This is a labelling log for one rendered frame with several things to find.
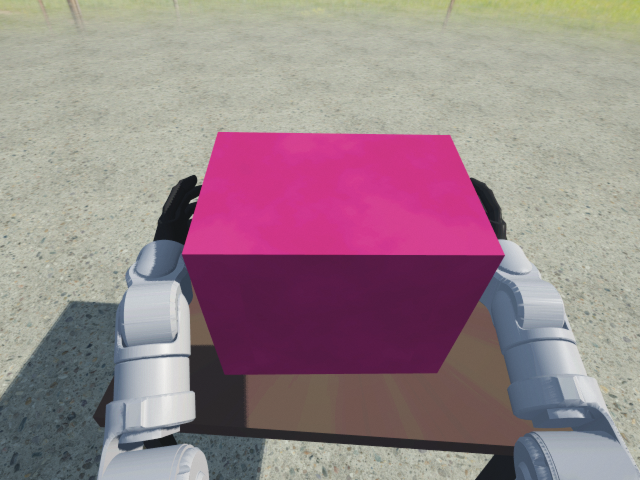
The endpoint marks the right robot hand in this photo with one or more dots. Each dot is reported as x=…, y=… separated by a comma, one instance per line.
x=491, y=207

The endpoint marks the robot right forearm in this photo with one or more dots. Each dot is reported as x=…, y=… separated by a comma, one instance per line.
x=549, y=384

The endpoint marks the robot right upper arm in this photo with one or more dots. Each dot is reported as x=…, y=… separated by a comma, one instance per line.
x=571, y=455

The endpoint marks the robot left forearm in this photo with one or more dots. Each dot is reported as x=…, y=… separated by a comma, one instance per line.
x=152, y=394

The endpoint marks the table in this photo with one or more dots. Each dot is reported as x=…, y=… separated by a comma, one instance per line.
x=465, y=407

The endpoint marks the carton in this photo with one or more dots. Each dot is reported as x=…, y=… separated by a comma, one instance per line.
x=324, y=253

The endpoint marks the left robot hand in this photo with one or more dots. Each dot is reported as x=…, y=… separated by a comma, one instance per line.
x=174, y=223

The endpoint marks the robot left upper arm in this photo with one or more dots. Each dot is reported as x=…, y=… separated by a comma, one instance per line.
x=175, y=462

